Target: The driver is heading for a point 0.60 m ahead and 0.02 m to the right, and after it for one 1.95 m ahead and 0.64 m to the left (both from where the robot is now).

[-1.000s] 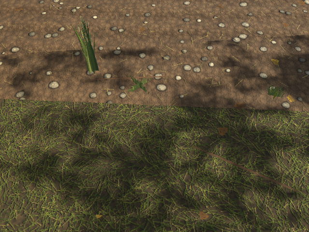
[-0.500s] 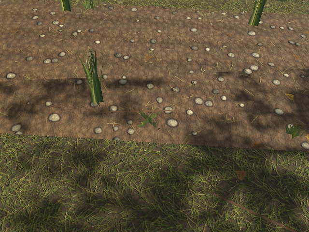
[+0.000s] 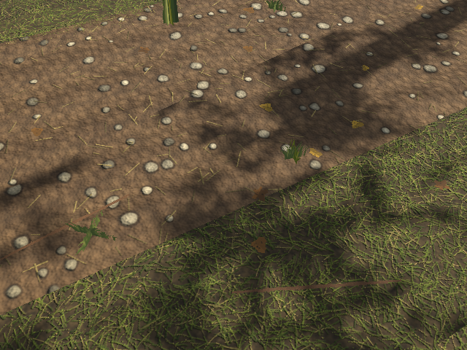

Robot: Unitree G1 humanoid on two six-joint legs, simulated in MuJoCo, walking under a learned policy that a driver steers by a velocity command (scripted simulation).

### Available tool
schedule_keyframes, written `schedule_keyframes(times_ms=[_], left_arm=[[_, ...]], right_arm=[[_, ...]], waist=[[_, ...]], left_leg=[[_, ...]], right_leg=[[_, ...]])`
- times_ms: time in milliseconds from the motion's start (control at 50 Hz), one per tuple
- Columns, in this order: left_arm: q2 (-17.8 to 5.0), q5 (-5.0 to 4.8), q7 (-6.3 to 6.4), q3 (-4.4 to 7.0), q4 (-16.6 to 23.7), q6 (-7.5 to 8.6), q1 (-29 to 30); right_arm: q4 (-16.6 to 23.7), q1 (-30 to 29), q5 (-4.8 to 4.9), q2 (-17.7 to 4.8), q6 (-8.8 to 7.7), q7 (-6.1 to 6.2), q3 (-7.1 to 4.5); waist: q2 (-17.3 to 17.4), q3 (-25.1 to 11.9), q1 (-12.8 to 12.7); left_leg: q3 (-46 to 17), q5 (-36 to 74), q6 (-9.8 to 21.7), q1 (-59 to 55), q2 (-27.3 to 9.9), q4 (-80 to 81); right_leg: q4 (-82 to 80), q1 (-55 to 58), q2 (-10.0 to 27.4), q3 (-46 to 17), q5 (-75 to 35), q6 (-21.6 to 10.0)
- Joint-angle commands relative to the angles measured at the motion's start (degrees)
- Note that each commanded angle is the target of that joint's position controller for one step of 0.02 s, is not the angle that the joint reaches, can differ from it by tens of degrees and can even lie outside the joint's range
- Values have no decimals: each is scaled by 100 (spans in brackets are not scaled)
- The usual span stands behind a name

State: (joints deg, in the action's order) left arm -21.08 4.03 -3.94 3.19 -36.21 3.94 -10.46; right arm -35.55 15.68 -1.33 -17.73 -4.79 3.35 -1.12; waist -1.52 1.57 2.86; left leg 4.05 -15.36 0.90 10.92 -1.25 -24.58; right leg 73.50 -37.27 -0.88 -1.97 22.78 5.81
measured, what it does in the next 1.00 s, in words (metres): walks ahead: right foot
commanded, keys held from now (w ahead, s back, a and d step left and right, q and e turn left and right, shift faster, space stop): e+shift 0.24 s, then q+shift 0.04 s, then w+q+shift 0.62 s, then w+e+shift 0.10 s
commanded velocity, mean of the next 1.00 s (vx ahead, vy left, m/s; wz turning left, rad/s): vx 0.50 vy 0.00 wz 0.03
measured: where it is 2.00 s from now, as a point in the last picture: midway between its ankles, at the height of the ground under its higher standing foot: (183, 257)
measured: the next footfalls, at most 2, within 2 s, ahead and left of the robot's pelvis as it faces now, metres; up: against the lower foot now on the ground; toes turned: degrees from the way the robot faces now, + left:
right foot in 0.24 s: +0.07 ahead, -0.11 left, +0.00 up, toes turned -19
left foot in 1.02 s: +0.32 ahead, +0.25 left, -0.15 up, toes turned +16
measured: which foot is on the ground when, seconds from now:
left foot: down 0.00-0.24, up 0.26-1.00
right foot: up 0.00-0.22, down 0.24-1.00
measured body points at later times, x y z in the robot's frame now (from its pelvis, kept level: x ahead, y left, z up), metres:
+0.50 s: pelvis +0.03 -0.02 +0.00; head +0.02 -0.03 +0.45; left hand +0.21 +0.20 -0.10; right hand +0.02 -0.31 -0.12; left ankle +0.06 +0.10 -0.66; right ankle +0.03 -0.09 -0.74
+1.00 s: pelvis +0.23 +0.09 -0.10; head +0.23 +0.13 +0.34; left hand +0.19 +0.37 -0.26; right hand +0.41 -0.17 -0.19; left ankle +0.30 +0.24 -0.84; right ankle +0.03 -0.09 -0.74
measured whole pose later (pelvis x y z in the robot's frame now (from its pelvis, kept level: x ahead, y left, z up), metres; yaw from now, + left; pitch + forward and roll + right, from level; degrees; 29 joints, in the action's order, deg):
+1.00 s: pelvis +0.23 +0.09 -0.10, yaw +7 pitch +0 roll -6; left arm -17.6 2.9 1.2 4.2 -53.0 4.7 -21.5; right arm -44.7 10.0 -2.0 -18.2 3.6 -5.0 -5.3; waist 0.9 0.2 -4.6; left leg 1.9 8.6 4.6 24.3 -10.6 -32.8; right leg 54.9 0.1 14.2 22.3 46.1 7.8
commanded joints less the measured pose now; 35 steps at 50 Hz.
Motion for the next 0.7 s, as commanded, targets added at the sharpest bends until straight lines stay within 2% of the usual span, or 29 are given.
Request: schedule_keyframes(times_ms=[20,60,80,100,120,140,160,200,220,240,260,280,300,320,340,360,380,400,420,440,480,500,520,580,640,660,700], left_arm=[[235,-161,-313,-200,488,39,258],[120,-153,-396,-197,568,-21,410],[84,-492,-114,-64,716,-608,1272],[165,-529,-16,-112,763,-844,991],[198,-546,5,-118,733,-962,802],[164,-542,29,-102,710,-1026,683],[84,-542,35,-58,723,-1054,680],[-48,-509,80,45,682,-1024,590],[-42,-451,141,94,489,-971,100],[-347,-361,273,228,196,-882,-688],[-1066,-421,380,370,237,-826,-654],[-1171,-616,371,454,372,-799,-868],[-832,-527,390,352,363,-820,-528],[-326,-435,398,183,367,-840,12],[-104,-371,385,100,295,-816,289],[-110,-345,379,93,234,-748,321],[-122,-307,341,86,167,-669,314],[-182,-275,323,113,73,-575,206],[-308,-231,332,176,-60,-455,41],[-329,-231,348,194,-167,-351,-79],[-311,-260,410,213,-334,-192,-241],[-249,-261,424,206,-397,-118,-197],[-240,-243,413,200,-461,-30,-259],[-218,-176,451,209,-528,108,-279],[-281,-143,469,215,-587,168,-298],[-360,-171,512,261,-734,244,-437],[-428,-155,515,289,-756,326,-391]], right_arm=[[423,-113,-72,-993,-170,219,-262],[214,310,-106,-1224,-143,163,-362],[-124,448,83,-725,312,-78,-275],[-101,450,95,-747,508,-201,-268],[-57,292,82,-834,572,-279,-308],[-48,153,53,-898,584,-327,-329],[-1,-8,56,-921,565,-364,-340],[18,-145,92,-972,530,-365,-378],[29,-290,162,-998,563,-364,-399],[64,-177,191,-1038,594,-367,-425],[287,203,-8,-460,699,-357,-273],[380,106,-115,-508,790,-213,-193],[320,10,-46,-643,790,-187,-201],[205,-83,-31,-704,759,-232,-217],[15,39,-72,-699,764,-298,-225],[-147,229,-104,-757,824,-348,-257],[-262,281,-69,-815,869,-396,-289],[-300,219,-5,-778,868,-459,-297],[-336,128,10,-704,841,-514,-301],[-354,34,43,-675,813,-546,-322],[-433,68,61,-646,768,-573,-367],[-472,129,36,-676,763,-577,-399],[-504,95,61,-751,755,-594,-477],[-494,65,7,-619,803,-657,-493],[-387,-102,-1,-584,868,-726,-514],[-328,-312,-27,-621,885,-722,-562],[-321,-251,-29,-627,885,-745,-598]], waist=[[578,-456,81],[681,-371,180],[458,8,326],[826,-128,162],[1173,-195,38],[1414,-283,-97],[1433,-321,-185],[1219,-433,-314],[897,-662,-613],[49,-954,-965],[-1205,-1036,-438],[-1094,-1881,-873],[-720,-1611,-695],[-507,-1114,-502],[-644,-861,-352],[-874,-732,-309],[-808,-592,-284],[-665,-437,-309],[-552,-298,-366],[-382,-129,-360],[-343,81,-322],[-297,149,-267],[-199,185,-232],[-269,48,-250],[-187,225,-288],[-35,515,-318],[-14,423,-302]], left_leg=[[-405,3880,1176,-1235,-1088,662],[-382,4198,1290,-1480,-1478,763],[-267,4857,957,-1392,-1394,206],[4,4901,852,-1447,-1337,67],[213,4716,772,-1159,-1336,-9],[363,4742,724,-834,-1431,-113],[463,4505,634,-654,-1500,-196],[581,4138,402,-526,-1588,-658],[819,4071,235,-296,-1463,-1491],[986,2907,-76,765,-1120,-2977],[865,-2363,-386,2712,-334,-4537],[-292,-2364,-503,2825,-220,-4765],[-487,-1749,-489,2592,-401,-4409],[-333,-1210,-429,2288,-396,-3941],[-83,-854,-409,1902,-295,-3813],[32,-648,-380,1578,-212,-3849],[26,-478,-315,1458,-141,-3856],[-67,-303,-232,1518,-87,-3790],[-352,35,-118,1717,-43,-3899],[-589,241,-52,2045,3,-3847],[-906,618,43,2539,70,-3727],[-972,800,32,2652,43,-3698],[-988,1180,-41,2747,54,-3453],[-735,1359,-216,2673,-30,-3637],[-728,1309,-273,2890,-213,-3764],[-1281,1540,-261,3363,-405,-3708],[-1364,1669,-272,3545,-451,-3632]], right_leg=[[-863,-449,412,339,-426,67],[-1634,-295,550,346,-388,17],[-1889,-516,305,502,-230,-281],[-2203,-318,196,616,-323,-383],[-2471,128,194,679,-357,-480],[-2417,633,203,745,-465,-570],[-2671,946,220,742,-490,-646],[-3368,1599,65,794,-488,-838],[-4039,2374,-130,865,-830,-988],[-4647,3776,15,145,-2198,-1280],[-4211,4916,1683,-1799,-6184,-1752],[-4706,4542,2251,-2463,-5879,-2605],[-5254,4003,1994,-2142,-3051,-2510],[-5765,3214,1586,-1799,-584,-2253],[-6067,2732,1252,-1557,430,-2044],[-6268,2391,1122,-1371,760,-1961],[-6441,2199,1107,-1266,935,-1888],[-6574,2168,1183,-1239,1049,-1841],[-6667,2315,1395,-1352,1049,-1837],[-6737,2490,1485,-1366,1122,-1791],[-6814,2906,1584,-1199,975,-1698],[-6818,3042,1641,-1042,762,-1651],[-6777,3171,1545,-769,550,-1574],[-6659,3096,1707,-444,564,-1627],[-6557,2959,1926,-261,752,-1664],[-6445,3190,2189,-339,677,-1616],[-6170,3395,2271,-167,718,-1528]])
Keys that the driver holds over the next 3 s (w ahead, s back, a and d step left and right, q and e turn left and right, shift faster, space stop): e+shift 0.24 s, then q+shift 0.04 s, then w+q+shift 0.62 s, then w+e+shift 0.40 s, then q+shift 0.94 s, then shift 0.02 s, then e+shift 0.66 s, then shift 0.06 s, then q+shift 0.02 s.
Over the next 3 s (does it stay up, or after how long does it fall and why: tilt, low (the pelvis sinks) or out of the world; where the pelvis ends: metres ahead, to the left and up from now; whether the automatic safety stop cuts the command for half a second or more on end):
stays up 0.94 0.18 -0.15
